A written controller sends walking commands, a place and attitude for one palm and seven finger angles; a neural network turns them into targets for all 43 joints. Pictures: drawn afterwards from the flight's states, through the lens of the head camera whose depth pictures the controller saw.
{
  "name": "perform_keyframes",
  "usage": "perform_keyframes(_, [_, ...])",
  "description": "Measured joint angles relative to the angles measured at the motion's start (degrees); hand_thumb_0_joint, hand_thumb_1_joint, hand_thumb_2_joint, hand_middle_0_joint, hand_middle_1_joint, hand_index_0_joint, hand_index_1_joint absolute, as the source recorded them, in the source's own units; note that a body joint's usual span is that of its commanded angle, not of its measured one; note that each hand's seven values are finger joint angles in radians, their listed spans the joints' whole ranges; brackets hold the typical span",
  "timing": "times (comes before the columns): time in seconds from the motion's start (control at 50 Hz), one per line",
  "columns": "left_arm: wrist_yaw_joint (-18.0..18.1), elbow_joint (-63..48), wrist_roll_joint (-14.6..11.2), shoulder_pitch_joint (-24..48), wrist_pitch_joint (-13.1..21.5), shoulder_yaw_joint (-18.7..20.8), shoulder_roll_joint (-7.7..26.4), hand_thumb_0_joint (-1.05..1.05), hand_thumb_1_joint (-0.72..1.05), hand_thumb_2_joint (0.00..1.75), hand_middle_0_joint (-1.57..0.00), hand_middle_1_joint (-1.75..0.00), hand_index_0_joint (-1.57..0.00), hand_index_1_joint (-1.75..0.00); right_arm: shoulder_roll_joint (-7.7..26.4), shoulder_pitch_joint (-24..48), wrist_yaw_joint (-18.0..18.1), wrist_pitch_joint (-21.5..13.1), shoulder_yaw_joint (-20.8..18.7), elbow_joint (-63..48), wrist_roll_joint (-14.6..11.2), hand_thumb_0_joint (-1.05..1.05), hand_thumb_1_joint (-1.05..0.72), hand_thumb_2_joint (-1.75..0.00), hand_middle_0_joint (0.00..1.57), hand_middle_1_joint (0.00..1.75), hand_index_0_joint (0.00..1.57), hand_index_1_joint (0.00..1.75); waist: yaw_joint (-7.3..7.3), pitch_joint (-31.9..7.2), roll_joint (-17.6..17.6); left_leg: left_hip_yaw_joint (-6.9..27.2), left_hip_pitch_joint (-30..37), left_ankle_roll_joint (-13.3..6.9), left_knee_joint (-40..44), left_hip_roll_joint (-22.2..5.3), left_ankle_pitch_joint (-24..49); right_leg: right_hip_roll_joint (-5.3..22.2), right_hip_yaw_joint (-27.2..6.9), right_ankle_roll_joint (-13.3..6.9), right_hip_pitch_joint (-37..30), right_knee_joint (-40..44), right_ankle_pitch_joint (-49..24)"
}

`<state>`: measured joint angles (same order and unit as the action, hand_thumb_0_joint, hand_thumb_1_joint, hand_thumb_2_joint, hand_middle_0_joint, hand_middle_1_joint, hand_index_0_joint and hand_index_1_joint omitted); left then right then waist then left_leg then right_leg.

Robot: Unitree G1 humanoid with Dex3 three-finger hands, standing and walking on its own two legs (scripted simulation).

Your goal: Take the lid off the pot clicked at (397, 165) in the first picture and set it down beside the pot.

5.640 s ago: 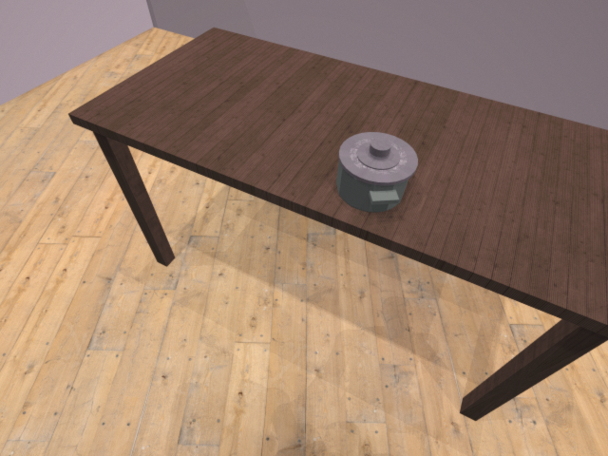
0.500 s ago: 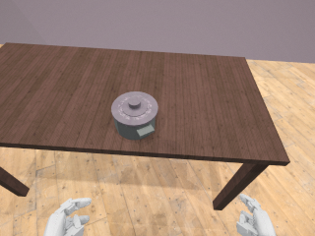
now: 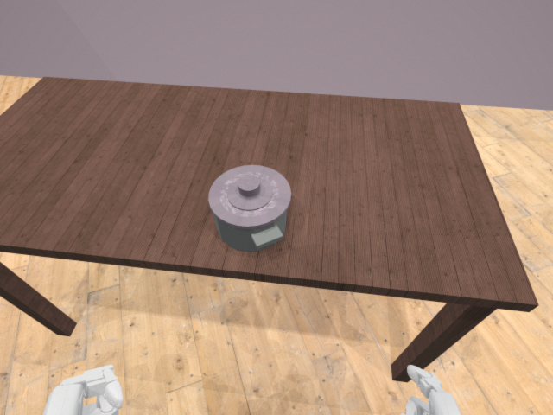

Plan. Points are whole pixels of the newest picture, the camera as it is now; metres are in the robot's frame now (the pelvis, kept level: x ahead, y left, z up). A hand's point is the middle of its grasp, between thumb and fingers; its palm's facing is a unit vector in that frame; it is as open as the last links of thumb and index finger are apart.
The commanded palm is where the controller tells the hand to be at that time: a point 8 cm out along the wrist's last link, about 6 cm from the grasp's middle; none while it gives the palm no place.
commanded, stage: raise the hand higher, near the body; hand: left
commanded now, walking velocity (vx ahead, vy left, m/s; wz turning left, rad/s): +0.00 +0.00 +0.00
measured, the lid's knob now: (249, 185) +0.49 +0.10 +0.02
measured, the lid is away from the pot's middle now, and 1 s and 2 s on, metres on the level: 0.01 0.01 0.01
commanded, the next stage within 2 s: reach forward and open the fingers in 0.66 s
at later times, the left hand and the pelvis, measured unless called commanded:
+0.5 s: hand (90, 368) +0.16 +0.24 +0.05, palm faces +0.25 -0.90 -0.37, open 3.1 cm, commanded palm +0.11 +0.28 +0.09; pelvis +0.00 +0.02 +0.00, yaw -1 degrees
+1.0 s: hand (57, 346) +0.17 +0.28 +0.07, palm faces -0.14 -0.15 -0.98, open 2.9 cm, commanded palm +0.16 +0.28 +0.13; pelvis -0.01 +0.02 +0.00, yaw -2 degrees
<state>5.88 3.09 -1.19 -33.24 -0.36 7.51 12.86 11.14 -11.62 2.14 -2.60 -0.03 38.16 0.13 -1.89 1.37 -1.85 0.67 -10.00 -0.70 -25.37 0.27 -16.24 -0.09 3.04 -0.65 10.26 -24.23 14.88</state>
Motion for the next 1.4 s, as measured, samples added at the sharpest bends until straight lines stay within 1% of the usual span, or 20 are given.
perform_keyframes(0.12, [-0.6,-4.8,0.1,-2.6,1.6,0.0,0.6,0.02,0.9,0.9,-1.29,-1.49,-1.29,-1.49,0.7,0.2,0.2,-0.6,-1.2,0.5,-0.1,0.02,-0.9,-0.9,0.2,0.3,0.2,0.3,0.26,0.0,-0.1,-0.6,0.9,-0.4,0.9,0.2,0.1,0.2,-0.6,0.4,-0.7,0.9,-0.3])
perform_keyframes(0.24, [-0.8,-10.0,0.2,-3.9,2.7,0.0,1.4,0.02,0.9,0.9,-1.29,-1.49,-1.29,-1.5,1.3,1.2,0.5,-1.6,-1.7,-0.5,-0.1,0.02,-0.91,-0.9,0.2,0.3,0.2,0.3,-0.23,-0.1,0.0,-0.9,1.9,-0.8,1.5,0.4,0.2,0.3,-0.9,0.8,-1.9,2.1,-0.8])
perform_keyframes(0.38, [-1.1,-15.3,0.2,-4.3,3.4,0.4,2.1,0.02,0.9,0.9,-1.29,-1.5,-1.3,-1.5,1.0,2.4,0.2,-2.2,-1.2,-2.2,-0.1,0.02,-0.91,-0.9,0.2,0.3,0.2,0.3,-1.12,-0.5,0.1,-1.1,2.8,-1.1,2.2,0.6,0.4,0.5,-1.1,1.2,-3.1,3.4,-1.4])
perform_keyframes(0.56, [-1.4,-20.5,0.1,-3.0,4.4,1.2,2.8,0.02,0.9,0.9,-1.3,-1.5,-1.3,-1.5,0.1,2.5,-0.4,-2.4,0.4,-3.4,0.2,0.01,-0.9,-0.9,0.2,0.3,0.2,0.3,-1.93,-0.4,-0.3,-1.0,3.3,-1.5,2.4,1.0,0.7,0.9,-1.0,1.6,-3.8,4.1,-1.9])
perform_keyframes(0.78, [-1.2,-25.2,-0.4,-1.0,5.4,4.3,4.5,0.02,0.9,0.9,-1.3,-1.5,-1.3,-1.5,0.1,1.4,-0.5,-2.2,1.0,-2.3,0.2,0.02,-0.9,-0.9,0.2,0.3,0.21,0.3,-1.95,-0.2,-0.7,-1.2,3.4,-1.4,2.1,0.7,0.7,0.6,-1.2,1.6,-4.1,4.4,-2.4])
perform_keyframes(0.8, [-0.5,-25.9,5.1,-0.7,4.5,4.0,5.6,0.02,0.9,0.9,-1.3,-1.5,-1.3,-1.5,0.4,1.1,-0.6,-1.6,1.2,-2.7,0.3,0.02,-0.9,-0.9,0.2,0.3,0.21,0.3,-2.21,-0.9,-0.6,-1.4,2.5,-1.4,1.7,0.7,0.6,0.6,-1.3,1.5,-3.0,3.7,-2.2])
perform_keyframes(0.86, [0.0,-28.0,21.7,0.8,-0.2,1.8,10.9,0.02,0.89,0.9,-1.29,-1.49,-1.29,-1.49,1.9,0.9,-1.9,2.0,1.2,-4.9,0.3,0.02,-0.9,-0.9,0.2,0.3,0.21,0.3,-2.79,-1.8,-0.8,-1.6,-0.7,-1.4,-0.6,0.8,0.0,0.8,-1.6,1.3,0.7,0.3,-1.0])
perform_keyframes(0.9, [-0.8,-28.6,30.8,0.7,-3.1,0.6,14.6,0.02,0.87,0.9,-1.27,-1.47,-1.27,-1.48,3.0,1.6,-2.8,5.0,1.0,-5.8,0.0,0.02,-0.9,-0.9,0.2,0.3,0.21,0.3,-2.98,-2.1,-1.5,-2.2,-2.4,-1.3,-2.1,0.4,-0.5,0.5,-2.1,1.2,2.6,-1.1,-0.7])
perform_keyframes(0.92, [-1.6,-28.6,34.6,0.7,-4.2,0.0,16.4,0.02,0.85,0.9,-1.26,-1.46,-1.26,-1.47,3.5,2.0,-3.1,6.4,0.9,-6.2,-0.2,0.02,-0.9,-0.9,0.2,0.3,0.21,0.3,-2.96,-2.3,-1.9,-2.3,-3.0,-1.3,-2.7,0.3,-0.8,0.3,-2.2,1.2,3.3,-1.6,-0.6])
perform_keyframes(0.94, [-2.5,-28.4,37.8,0.9,-5.2,-0.7,18.0,0.02,0.84,0.9,-1.25,-1.45,-1.25,-1.45,4.0,2.3,-3.2,7.5,0.7,-6.5,-0.3,0.02,-0.9,-0.9,0.2,0.3,0.21,0.3,-2.91,-2.4,-2.3,-2.4,-3.6,-1.3,-3.1,0.2,-0.9,0.2,-2.3,1.1,3.8,-1.9,-0.6])
perform_keyframes(0.96, [-3.5,-27.9,40.3,1.4,-5.8,-1.3,19.5,0.02,0.82,0.9,-1.24,-1.43,-1.24,-1.43,4.5,2.6,-3.3,8.4,0.6,-6.7,-0.5,0.02,-0.9,-0.9,0.2,0.3,0.21,0.3,-2.84,-2.5,-2.8,-2.3,-3.9,-1.3,-3.4,0.1,-1.0,0.2,-2.3,1.1,4.1,-2.1,-0.6])
perform_keyframes(0.98, [-4.8,-27.3,42.2,2.0,-6.2,-1.8,20.6,0.01,0.79,0.91,-1.23,-1.4,-1.24,-1.4,5.0,2.8,-3.2,9.0,0.4,-6.8,-0.8,0.02,-0.9,-0.9,0.2,0.3,0.21,0.3,-2.75,-2.6,-3.3,-2.3,-4.2,-1.3,-3.6,0.1,-1.0,0.1,-2.2,1.1,4.2,-2.2,-0.6])
perform_keyframes(1.0, [-6.2,-26.7,43.5,2.7,-6.3,-2.2,21.5,0.01,0.77,0.92,-1.23,-1.37,-1.23,-1.37,5.4,3.0,-3.2,9.3,0.2,-6.9,-1.0,0.02,-0.9,-0.9,0.2,0.3,0.21,0.3,-2.62,-2.7,-3.8,-2.1,-4.3,-1.3,-3.7,0.1,-1.0,0.1,-2.1,1.1,4.3,-2.2,-0.6])
perform_keyframes(1.04, [-9.2,-25.0,44.5,4.4,-5.5,-2.8,22.8,0.01,0.72,0.94,-1.21,-1.31,-1.21,-1.31,5.9,3.4,-2.7,9.6,0.1,-6.8,-1.3,0.02,-0.9,-0.9,0.2,0.3,0.2,0.3,-2.27,-2.8,-4.5,-1.8,-4.2,-1.3,-3.4,0.2,-0.7,0.2,-1.7,1.1,4.1,-2.0,-0.7])
perform_keyframes(1.08, [-12.8,-23.1,44.6,6.2,-4.4,-3.0,23.9,0.01,0.67,0.96,-1.19,-1.24,-1.19,-1.24,6.3,3.7,-2.1,9.7,0.2,-6.7,-1.4,0.02,-0.91,-0.9,0.2,0.3,0.2,0.3,-2.0,-2.7,-4.9,-1.5,-3.9,-1.3,-2.7,0.3,-0.2,0.3,-1.4,1.0,3.7,-1.4,-1.0])
perform_keyframes(1.12, [-16.1,-21.4,44.0,8.5,-3.0,-3.2,24.9,0.01,0.61,0.99,-1.17,-1.17,-1.17,-1.17,6.5,3.8,-1.5,9.5,0.3,-7.0,-1.5,0.02,-0.91,-0.9,0.2,0.3,0.2,0.3,-1.84,-2.3,-5.1,-1.2,-3.4,-1.2,-2.0,0.3,0.4,0.3,-1.1,1.0,3.1,-0.7,-1.4])
perform_keyframes(1.18, [-19.2,-20.0,42.9,11.3,0.1,-2.5,25.8,0.01,0.53,1.02,-1.14,-1.06,-1.14,-1.06,6.5,3.8,-0.7,9.2,0.6,-7.6,-1.4,0.02,-0.91,-0.9,0.2,0.3,0.2,0.3,-1.91,-1.6,-5.0,-0.8,-2.7,-1.0,-0.8,0.3,1.2,0.3,-0.8,0.8,2.3,0.4,-2.1])
perform_keyframes(1.24, [-20.0,-19.0,42.5,13.8,2.7,-1.8,25.7,0.01,0.44,1.05,-1.1,-0.95,-1.11,-0.95,6.2,3.8,-0.7,9.0,0.6,-8.1,-1.5,0.01,-0.91,-0.9,0.2,0.3,0.2,0.3,-1.99,-0.8,-4.6,-0.6,-2.3,-0.9,0.0,0.2,1.9,0.2,-0.6,0.6,1.8,1.3,-2.8])
perform_keyframes(1.28, [-20.3,-18.2,43.0,15.5,3.6,-1.7,25.2,0.01,0.39,1.07,-1.08,-0.88,-1.08,-0.88,6.0,3.9,-1.1,9.1,0.6,-8.1,-1.3,0.01,-0.91,-0.9,0.2,0.3,0.2,0.3,-2.19,-0.4,-4.4,-0.6,-2.1,-0.8,0.6,0.2,2.4,0.2,-0.5,0.5,1.7,1.8,-3.2])
perform_keyframes(1.4, [-20.3,-16.6,44.5,19.7,4.2,-3.1,24.5,0.01,0.22,1.11,-1.01,-0.66,-1.01,-0.67,5.4,4.2,-1.9,9.5,0.9,-7.3,-1.4,0.01,-0.91,-0.9,0.2,0.3,0.2,0.3,-2.48,0.4,-3.8,-0.6,-1.8,-0.8,1.4,0.4,3.3,0.3,-0.5,0.5,1.4,2.6,-4.0])
